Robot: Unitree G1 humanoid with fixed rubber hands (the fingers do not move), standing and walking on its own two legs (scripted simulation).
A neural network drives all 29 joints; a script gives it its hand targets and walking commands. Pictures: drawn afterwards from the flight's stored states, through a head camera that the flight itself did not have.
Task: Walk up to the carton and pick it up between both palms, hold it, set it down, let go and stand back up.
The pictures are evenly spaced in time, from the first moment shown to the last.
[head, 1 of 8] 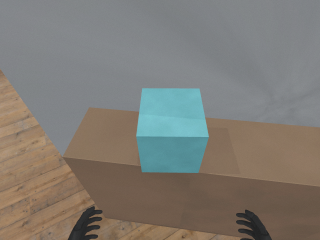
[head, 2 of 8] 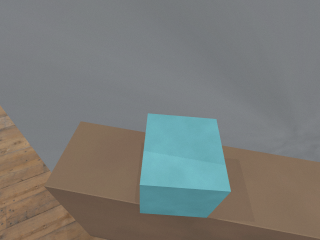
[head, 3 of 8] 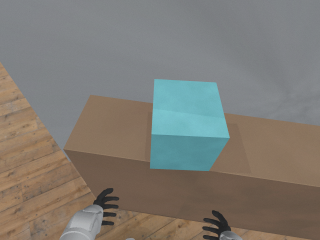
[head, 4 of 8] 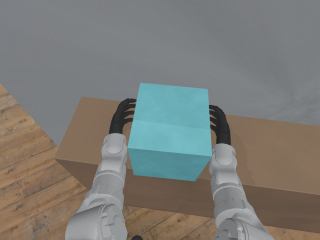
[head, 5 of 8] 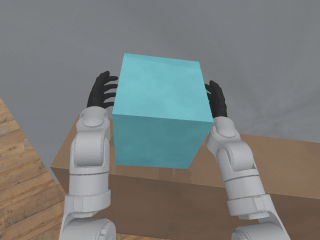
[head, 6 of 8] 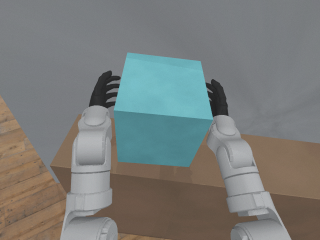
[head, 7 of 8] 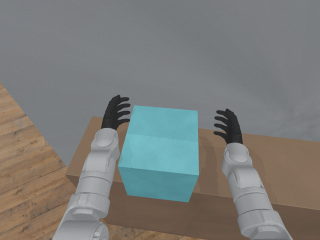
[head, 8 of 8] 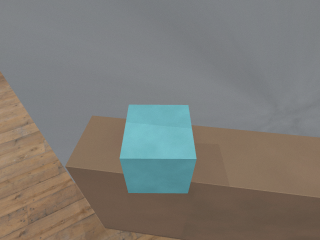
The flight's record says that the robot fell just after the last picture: no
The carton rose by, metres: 0.18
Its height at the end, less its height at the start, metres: +0.00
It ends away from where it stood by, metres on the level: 0.06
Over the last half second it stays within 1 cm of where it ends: yes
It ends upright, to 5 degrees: yes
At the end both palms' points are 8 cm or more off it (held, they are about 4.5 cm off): yes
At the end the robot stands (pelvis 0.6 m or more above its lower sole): yes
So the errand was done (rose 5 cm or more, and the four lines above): yes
